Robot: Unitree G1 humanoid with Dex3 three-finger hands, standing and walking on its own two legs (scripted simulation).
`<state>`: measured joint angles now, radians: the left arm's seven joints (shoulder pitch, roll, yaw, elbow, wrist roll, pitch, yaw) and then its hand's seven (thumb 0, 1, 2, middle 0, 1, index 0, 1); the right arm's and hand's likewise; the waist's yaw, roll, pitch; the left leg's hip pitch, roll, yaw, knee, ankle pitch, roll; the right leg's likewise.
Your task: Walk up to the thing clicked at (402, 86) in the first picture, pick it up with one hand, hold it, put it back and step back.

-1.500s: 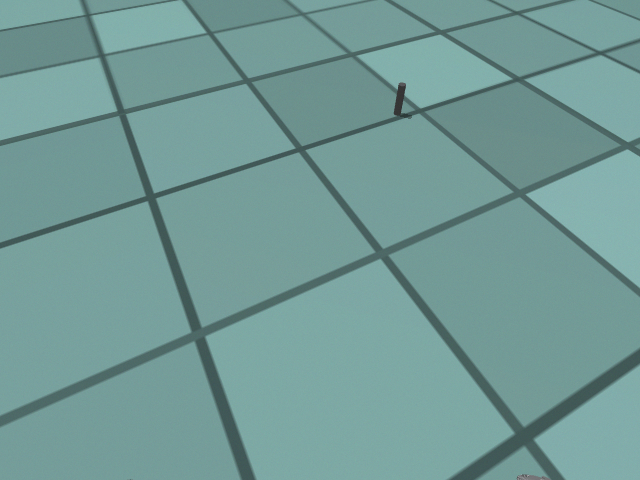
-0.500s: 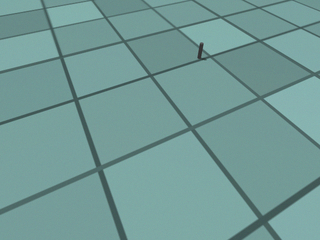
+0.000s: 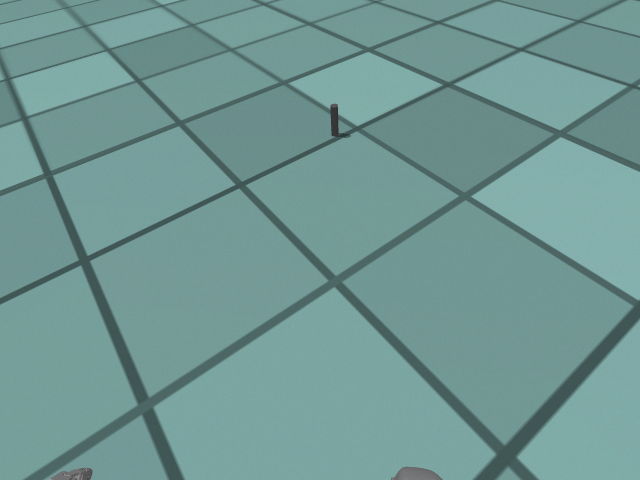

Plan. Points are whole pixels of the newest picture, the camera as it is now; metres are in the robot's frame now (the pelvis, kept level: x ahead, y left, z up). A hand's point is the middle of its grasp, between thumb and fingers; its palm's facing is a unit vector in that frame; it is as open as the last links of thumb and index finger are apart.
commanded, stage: walk up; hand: left
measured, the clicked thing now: (334, 120) +1.94 -0.02 -0.66
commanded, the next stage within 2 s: none
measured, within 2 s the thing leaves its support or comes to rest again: neither
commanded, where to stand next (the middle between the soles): +1.58 -0.18 m, yaw -9 degrees
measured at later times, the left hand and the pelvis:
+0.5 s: hand (179, 350) +0.35 +0.27 -0.14, palm faces -0.15 -0.93 -0.34, open 7.4 cm; pelvis +0.26 +0.00 +0.01, yaw -7 degrees
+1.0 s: hand (254, 199) +0.67 +0.17 -0.09, palm faces -0.17 -0.90 -0.39, open 7.4 cm; pelvis +0.54 -0.08 +0.03, yaw -10 degrees
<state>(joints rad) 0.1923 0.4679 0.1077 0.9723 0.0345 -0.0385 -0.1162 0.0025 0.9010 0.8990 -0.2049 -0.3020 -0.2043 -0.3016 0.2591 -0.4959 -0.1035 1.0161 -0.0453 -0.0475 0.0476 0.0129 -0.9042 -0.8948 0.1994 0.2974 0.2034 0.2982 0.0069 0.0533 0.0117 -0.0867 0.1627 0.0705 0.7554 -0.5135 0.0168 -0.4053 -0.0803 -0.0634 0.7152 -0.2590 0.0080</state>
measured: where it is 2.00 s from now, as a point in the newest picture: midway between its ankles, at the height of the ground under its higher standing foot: (365, 251)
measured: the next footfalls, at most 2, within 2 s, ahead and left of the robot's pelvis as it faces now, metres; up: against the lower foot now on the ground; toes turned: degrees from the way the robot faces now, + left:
left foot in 0.38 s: +0.38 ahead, +0.12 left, +0.00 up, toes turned +1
right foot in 0.80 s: +0.58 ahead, -0.20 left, +0.00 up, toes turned -15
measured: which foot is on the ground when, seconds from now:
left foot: up 0.00-0.36, down 0.38-0.82, up 0.84-1.00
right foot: down 0.00-0.42, up 0.44-0.78, down 0.80-1.00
